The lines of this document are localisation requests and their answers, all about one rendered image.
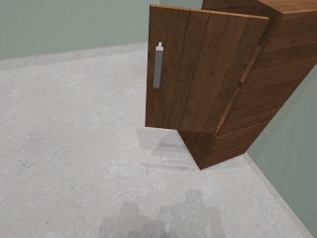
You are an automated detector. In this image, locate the cupboard door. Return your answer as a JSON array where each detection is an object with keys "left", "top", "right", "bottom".
[{"left": 145, "top": 4, "right": 270, "bottom": 134}]

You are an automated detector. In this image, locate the handle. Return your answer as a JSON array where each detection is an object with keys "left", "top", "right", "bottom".
[{"left": 153, "top": 42, "right": 163, "bottom": 88}]

